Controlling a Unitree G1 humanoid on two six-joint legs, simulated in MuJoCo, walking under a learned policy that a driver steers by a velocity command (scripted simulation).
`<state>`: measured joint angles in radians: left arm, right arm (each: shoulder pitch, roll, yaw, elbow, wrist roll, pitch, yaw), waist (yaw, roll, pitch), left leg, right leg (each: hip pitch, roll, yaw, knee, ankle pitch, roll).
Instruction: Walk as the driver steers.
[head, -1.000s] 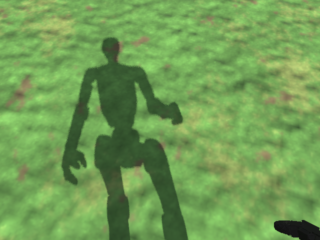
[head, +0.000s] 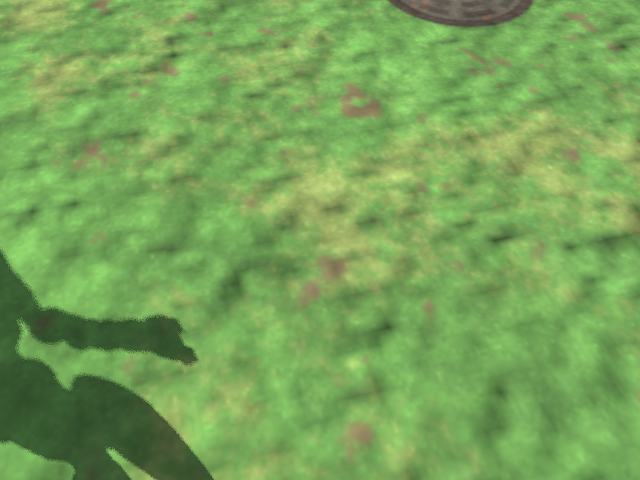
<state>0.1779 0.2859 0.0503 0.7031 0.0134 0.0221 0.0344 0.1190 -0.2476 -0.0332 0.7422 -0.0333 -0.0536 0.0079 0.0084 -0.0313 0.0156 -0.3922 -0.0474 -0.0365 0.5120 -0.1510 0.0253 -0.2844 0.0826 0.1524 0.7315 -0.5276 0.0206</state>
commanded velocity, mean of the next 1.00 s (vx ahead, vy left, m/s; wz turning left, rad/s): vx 0.10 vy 0.00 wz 0.38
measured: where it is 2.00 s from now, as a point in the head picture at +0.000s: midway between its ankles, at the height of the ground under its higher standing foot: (266, 433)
